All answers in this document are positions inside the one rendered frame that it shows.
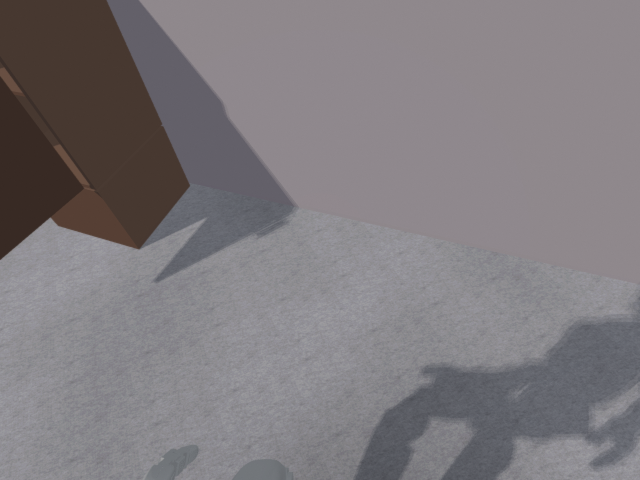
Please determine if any left robot hand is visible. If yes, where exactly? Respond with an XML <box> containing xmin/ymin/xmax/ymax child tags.
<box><xmin>143</xmin><ymin>445</ymin><xmax>199</xmax><ymax>480</ymax></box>

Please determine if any cupboard door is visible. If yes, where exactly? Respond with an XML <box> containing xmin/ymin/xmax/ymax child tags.
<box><xmin>0</xmin><ymin>76</ymin><xmax>84</xmax><ymax>260</ymax></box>

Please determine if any robot left thigh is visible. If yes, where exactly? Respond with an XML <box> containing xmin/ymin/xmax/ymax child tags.
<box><xmin>232</xmin><ymin>459</ymin><xmax>294</xmax><ymax>480</ymax></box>

